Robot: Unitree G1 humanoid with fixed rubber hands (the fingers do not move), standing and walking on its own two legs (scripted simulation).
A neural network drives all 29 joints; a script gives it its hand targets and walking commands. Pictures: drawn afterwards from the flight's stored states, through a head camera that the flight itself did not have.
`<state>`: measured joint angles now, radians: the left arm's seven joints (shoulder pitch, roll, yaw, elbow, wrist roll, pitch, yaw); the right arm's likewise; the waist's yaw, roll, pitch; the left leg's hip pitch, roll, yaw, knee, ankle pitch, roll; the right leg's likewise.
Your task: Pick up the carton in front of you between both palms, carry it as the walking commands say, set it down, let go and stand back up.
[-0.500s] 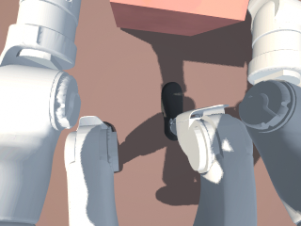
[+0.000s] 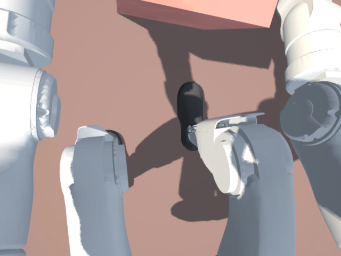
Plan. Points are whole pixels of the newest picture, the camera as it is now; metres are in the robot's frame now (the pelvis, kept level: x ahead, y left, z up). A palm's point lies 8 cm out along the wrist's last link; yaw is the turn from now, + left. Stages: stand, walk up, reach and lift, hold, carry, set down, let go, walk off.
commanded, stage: set down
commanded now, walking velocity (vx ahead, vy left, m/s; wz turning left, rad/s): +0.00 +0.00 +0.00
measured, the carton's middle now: out of the picture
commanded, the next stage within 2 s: let go in 1.14 s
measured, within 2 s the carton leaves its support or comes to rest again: neither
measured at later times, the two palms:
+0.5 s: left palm out of the picture +0.64 +0.11 -0.06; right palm out of the picture +0.53 -0.26 -0.07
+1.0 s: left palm out of the picture +0.65 +0.12 +0.09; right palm out of the picture +0.53 -0.26 +0.08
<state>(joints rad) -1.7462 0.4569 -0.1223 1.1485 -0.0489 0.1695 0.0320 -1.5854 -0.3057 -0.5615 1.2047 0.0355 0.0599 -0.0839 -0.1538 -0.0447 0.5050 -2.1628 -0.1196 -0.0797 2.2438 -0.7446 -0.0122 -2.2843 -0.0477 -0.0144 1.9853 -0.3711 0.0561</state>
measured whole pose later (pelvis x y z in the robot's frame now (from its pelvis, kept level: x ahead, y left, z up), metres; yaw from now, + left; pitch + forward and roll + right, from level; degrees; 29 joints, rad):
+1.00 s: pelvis +0.03 -0.01 +0.18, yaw +2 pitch +50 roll -1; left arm -1.54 0.49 0.05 1.02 0.00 0.32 -0.07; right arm -1.21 -0.15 -0.46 0.65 0.04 0.30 -0.14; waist -0.20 0.05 0.03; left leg -1.82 -0.05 -0.04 1.52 -0.56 0.00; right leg -1.93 -0.03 0.00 1.34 -0.27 0.03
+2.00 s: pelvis +0.11 -0.04 +0.37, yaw +1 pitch +11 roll +0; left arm -0.10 0.16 0.14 0.59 0.06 0.02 0.01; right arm 0.15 -0.21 -0.01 0.34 0.02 0.06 0.07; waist -0.11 -0.02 0.06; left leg -0.42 0.02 -0.05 0.61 -0.37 -0.04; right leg -0.59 0.03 -0.01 0.59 -0.19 -0.03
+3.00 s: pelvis +0.15 -0.02 +0.38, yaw +2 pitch +1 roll +0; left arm 0.22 0.33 0.07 0.71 0.05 0.01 0.00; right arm 0.23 -0.35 -0.05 0.64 -0.04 0.02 -0.01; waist 0.01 0.08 0.01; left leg -0.13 0.00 -0.06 0.54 -0.42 -0.01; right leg -0.32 0.00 -0.01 0.58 -0.28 -0.01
